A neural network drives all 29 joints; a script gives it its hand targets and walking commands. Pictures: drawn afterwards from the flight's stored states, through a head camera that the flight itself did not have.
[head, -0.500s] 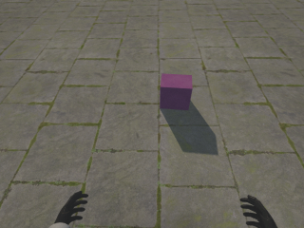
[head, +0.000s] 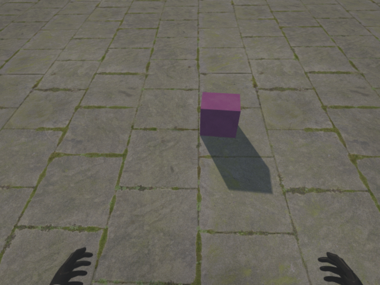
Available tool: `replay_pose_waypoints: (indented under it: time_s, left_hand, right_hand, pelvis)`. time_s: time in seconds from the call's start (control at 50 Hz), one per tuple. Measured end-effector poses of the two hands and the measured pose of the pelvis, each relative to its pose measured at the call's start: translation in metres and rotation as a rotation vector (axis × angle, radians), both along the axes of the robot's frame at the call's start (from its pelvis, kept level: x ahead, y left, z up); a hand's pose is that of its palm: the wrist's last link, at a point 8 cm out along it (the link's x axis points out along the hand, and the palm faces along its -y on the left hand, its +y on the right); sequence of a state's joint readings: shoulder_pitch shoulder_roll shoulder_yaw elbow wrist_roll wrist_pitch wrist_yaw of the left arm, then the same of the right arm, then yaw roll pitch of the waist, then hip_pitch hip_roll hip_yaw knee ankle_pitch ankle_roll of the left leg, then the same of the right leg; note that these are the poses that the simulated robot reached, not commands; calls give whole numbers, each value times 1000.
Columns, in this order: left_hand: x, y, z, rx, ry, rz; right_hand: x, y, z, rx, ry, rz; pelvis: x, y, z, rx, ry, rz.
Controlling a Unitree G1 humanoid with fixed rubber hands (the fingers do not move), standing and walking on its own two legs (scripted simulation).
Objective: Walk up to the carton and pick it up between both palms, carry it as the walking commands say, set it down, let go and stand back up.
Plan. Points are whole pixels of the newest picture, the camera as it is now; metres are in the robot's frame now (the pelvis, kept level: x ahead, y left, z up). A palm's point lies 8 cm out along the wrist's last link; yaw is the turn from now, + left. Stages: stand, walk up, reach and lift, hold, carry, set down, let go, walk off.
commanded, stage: stand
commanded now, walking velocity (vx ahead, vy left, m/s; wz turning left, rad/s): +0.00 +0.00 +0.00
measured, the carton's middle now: (219, 115) +1.28 -0.13 -0.63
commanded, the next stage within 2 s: walk up in 1.30 s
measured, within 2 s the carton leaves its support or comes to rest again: neither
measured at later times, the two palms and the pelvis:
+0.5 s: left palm out of the picture +0.12 +0.30 -0.07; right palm out of the picture +0.12 -0.30 -0.07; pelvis +0.00 +0.00 +0.02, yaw +0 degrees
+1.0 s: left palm out of the picture +0.10 +0.31 -0.08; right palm out of the picture +0.10 -0.31 -0.08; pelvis +0.00 +0.00 +0.03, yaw +0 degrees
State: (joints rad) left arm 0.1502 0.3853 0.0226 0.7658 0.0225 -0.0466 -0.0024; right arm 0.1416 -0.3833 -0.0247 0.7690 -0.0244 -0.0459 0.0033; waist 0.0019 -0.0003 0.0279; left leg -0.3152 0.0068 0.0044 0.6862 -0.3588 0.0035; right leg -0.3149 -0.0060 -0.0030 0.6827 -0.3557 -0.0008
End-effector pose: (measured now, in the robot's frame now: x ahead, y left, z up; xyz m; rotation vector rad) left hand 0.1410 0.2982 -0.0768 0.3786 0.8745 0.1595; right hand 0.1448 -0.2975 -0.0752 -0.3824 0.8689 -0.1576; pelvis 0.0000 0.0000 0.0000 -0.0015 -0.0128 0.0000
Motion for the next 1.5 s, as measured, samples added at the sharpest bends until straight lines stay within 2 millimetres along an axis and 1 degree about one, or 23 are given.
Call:
replay_pose_waypoints:
  time_s: [0.5,0.88,1.12,1.5]
  left_hand:
    - [-20,7,3,0,123,41]
    - [-37,11,1,7,199,69]
    - [-39,12,1,10,216,75]
    - [-34,13,1,4,221,88]
  right_hand:
    - [-22,-7,3,5,122,-49]
    - [-43,-14,0,1,200,-92]
    - [-46,-15,-1,-1,217,-100]
    - [-44,-17,0,-4,225,-111]
  pelvis:
    - [-1,0,20,3,-26,-3]
    - [-3,0,26,3,-31,-6]
    - [-2,-1,27,3,-29,-7]
    - [4,-1,27,1,-18,-5]
